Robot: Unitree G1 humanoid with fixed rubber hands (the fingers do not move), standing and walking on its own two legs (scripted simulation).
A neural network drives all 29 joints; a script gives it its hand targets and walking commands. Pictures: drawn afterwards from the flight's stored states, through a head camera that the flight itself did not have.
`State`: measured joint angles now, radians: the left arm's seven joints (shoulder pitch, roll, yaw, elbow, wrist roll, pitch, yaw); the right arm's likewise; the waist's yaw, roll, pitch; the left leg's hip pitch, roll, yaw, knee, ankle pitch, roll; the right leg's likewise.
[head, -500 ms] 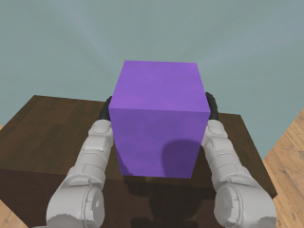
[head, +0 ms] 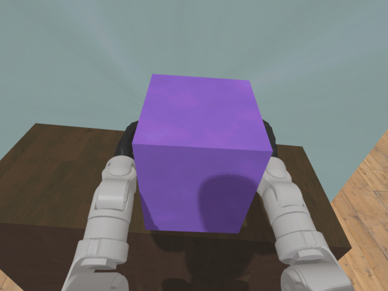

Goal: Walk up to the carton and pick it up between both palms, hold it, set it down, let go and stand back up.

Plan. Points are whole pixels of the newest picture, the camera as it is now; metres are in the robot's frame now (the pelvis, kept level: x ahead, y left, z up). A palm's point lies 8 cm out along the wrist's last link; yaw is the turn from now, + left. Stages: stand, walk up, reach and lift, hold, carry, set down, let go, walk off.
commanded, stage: reach and lift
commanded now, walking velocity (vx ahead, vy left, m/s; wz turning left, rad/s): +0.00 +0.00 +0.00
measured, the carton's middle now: (196, 156) +0.37 +0.00 +0.14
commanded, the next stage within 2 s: hold in 1.04 s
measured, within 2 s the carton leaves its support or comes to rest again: neither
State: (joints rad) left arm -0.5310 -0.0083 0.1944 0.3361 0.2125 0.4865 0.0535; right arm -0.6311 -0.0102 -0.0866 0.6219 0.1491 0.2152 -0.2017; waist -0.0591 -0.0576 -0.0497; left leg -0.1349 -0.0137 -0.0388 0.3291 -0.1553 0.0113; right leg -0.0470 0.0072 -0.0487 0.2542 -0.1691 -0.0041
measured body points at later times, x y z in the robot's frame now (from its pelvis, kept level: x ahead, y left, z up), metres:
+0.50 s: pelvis -0.02 +0.00 +0.00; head -0.05 +0.03 +0.45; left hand +0.37 +0.14 +0.15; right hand +0.36 -0.16 +0.16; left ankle +0.02 +0.11 -0.75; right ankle -0.02 -0.11 -0.75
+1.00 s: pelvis -0.01 +0.01 +0.00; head -0.05 +0.03 +0.45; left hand +0.37 +0.14 +0.17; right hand +0.36 -0.16 +0.17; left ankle +0.02 +0.11 -0.75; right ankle -0.02 -0.11 -0.75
